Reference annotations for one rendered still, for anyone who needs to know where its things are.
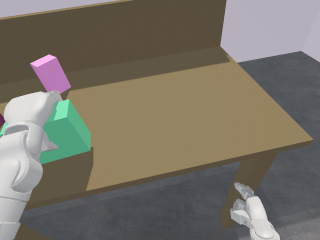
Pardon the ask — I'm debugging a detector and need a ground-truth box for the left robot hand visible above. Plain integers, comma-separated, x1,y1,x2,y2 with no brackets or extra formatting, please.
3,90,63,152

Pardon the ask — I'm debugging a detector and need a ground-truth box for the sponge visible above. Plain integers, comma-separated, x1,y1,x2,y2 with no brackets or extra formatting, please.
0,99,91,164

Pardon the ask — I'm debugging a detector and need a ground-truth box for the robot left forearm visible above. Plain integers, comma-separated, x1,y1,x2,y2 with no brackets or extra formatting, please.
0,121,44,240

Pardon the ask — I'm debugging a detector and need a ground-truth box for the table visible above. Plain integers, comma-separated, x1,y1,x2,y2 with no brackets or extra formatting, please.
0,0,314,240

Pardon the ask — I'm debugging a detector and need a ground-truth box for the robot right forearm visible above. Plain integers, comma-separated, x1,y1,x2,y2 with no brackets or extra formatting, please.
249,218,280,240

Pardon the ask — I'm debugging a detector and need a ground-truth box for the right robot hand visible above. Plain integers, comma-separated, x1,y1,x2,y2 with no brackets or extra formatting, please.
230,182,268,228

